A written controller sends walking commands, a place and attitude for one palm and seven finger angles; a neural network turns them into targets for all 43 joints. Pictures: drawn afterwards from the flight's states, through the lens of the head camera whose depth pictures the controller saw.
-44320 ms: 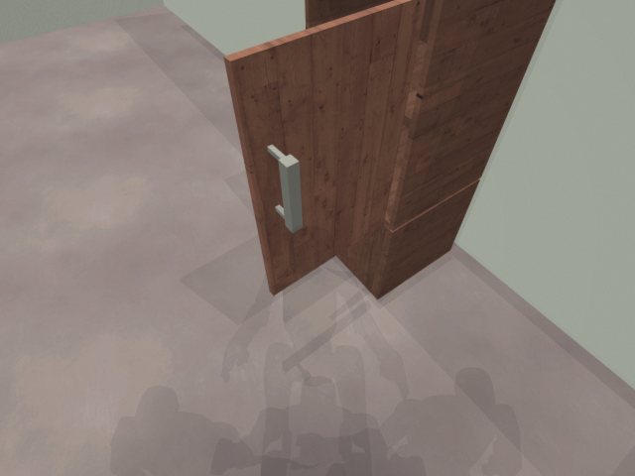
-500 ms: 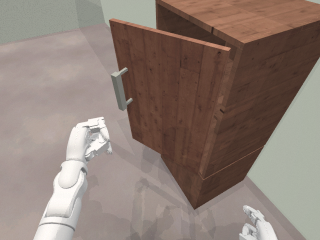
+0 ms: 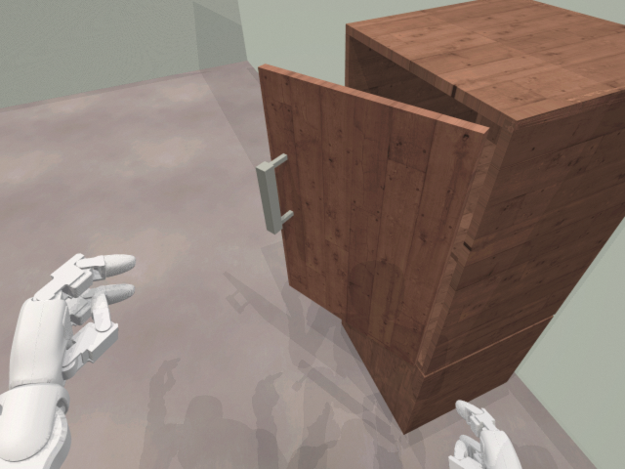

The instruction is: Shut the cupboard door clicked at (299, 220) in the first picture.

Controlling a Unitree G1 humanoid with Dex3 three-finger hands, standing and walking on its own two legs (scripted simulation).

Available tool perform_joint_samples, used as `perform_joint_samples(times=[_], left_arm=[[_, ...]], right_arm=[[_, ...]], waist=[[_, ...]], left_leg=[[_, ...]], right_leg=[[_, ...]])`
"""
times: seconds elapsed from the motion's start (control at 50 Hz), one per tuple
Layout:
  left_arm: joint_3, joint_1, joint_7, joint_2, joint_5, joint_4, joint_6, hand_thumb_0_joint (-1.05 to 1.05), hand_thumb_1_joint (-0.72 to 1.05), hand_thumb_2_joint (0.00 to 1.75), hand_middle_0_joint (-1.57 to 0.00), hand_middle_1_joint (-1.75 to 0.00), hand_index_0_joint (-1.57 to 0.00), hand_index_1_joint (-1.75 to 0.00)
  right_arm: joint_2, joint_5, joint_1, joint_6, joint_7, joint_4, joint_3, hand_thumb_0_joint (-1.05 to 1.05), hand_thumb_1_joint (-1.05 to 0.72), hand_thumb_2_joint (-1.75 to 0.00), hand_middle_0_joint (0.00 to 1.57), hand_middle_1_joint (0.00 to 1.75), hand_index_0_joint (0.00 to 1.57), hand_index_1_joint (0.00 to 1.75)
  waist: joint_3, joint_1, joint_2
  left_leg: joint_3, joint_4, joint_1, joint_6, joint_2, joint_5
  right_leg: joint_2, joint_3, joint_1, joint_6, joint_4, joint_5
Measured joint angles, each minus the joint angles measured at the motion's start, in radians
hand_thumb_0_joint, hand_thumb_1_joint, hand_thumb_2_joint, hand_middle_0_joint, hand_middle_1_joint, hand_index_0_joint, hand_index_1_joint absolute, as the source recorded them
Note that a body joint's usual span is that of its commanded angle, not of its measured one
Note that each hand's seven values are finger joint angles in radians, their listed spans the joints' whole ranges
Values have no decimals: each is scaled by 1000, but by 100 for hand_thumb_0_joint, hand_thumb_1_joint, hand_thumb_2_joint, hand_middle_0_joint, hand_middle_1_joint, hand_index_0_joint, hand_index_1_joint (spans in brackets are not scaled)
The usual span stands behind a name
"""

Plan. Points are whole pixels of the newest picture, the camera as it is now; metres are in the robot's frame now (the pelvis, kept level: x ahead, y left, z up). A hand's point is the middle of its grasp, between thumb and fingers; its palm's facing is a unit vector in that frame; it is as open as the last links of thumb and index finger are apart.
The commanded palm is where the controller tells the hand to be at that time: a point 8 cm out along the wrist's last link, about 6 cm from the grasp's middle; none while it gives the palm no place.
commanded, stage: draw the hand back to the body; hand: left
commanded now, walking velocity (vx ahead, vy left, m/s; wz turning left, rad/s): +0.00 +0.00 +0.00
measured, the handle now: (277, 194) +0.61 +0.15 +0.01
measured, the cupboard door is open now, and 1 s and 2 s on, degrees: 27 27 27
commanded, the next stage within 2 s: step back with the hand held close in 0.50 s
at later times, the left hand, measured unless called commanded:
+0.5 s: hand (78, 344) +0.18 +0.25 +0.16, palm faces +0.45 -0.80 -0.39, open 7.4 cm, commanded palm +0.14 +0.29 +0.17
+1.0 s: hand (58, 341) +0.18 +0.28 +0.16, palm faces +0.35 -0.79 -0.50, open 7.4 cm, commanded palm +0.12 +0.31 +0.17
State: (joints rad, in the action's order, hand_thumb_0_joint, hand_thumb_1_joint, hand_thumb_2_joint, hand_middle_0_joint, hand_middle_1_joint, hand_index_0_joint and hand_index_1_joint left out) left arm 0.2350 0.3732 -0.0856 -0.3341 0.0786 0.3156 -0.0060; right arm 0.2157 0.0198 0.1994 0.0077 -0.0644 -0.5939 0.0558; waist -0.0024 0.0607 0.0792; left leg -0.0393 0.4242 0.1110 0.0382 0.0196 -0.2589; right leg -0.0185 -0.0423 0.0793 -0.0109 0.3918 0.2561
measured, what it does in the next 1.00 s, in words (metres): stands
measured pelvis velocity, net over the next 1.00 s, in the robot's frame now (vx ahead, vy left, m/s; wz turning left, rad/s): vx -0.03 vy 0.02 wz -0.03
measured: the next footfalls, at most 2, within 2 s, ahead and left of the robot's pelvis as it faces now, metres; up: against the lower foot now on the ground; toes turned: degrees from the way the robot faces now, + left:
right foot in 1.96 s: -0.34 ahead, -0.13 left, +0.00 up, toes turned -1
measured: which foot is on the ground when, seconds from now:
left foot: down 0.00-1.00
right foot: down 0.00-1.00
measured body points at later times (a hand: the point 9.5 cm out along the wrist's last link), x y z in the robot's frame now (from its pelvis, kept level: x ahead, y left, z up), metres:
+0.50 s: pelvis +0.00 -0.01 +0.00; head -0.03 -0.03 +0.45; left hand +0.15 +0.29 +0.18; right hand +0.19 -0.23 -0.08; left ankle -0.01 +0.09 -0.74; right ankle -0.03 -0.13 -0.74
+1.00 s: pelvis -0.03 +0.02 -0.01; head -0.01 +0.01 +0.44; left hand +0.16 +0.32 +0.18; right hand +0.15 -0.24 -0.09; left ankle -0.01 +0.09 -0.74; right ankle -0.02 -0.13 -0.74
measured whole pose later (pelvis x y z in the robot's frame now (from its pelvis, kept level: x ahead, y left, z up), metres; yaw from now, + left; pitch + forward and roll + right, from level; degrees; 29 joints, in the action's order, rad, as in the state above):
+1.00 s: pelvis -0.03 +0.02 -0.01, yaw -2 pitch +1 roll -1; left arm 0.41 0.55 -0.11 -0.45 0.08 0.47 0.13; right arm 0.24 0.02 0.17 -0.05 -0.09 -0.54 -0.01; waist 0.00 0.01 0.03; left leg -0.07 0.52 0.28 0.06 0.02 -0.26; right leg -0.03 -0.01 0.26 -0.03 0.49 0.24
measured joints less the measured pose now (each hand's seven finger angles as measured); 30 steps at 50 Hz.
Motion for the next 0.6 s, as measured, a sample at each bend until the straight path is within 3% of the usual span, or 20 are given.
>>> perform_joint_samples(times=[0.2,0.34,0.6], left_arm=[[137,118,-19,-42,7,74,39,2,89,90,-34,-45,-34,-44],[93,79,-25,8,0,45,41,2,90,90,-24,-34,-24,-34],[114,86,-16,-22,5,60,62,2,89,90,-21,-31,-21,-30]], right_arm=[[28,6,17,37,-4,-26,-38,1,-90,-90,20,30,21,30],[37,2,-3,63,-12,-32,-44,1,-90,-90,20,30,20,30],[12,-1,-5,77,-11,-31,-34,1,-90,-90,20,30,21,30]], waist=[[-12,12,6],[3,17,0],[-3,5,-6]], left_leg=[[1,8,0,-3,-4,-6],[8,4,5,-4,-1,6],[0,4,-5,-14,-17,2]], right_leg=[[4,-1,-2,2,4,4],[1,-8,6,5,12,2],[17,1,-5,14,1,-4]])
